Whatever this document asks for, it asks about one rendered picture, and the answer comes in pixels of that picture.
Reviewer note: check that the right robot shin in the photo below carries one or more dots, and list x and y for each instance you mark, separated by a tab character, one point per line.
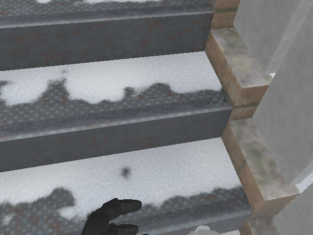
202	227

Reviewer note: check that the left robot hand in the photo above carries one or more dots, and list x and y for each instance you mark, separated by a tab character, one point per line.
97	222

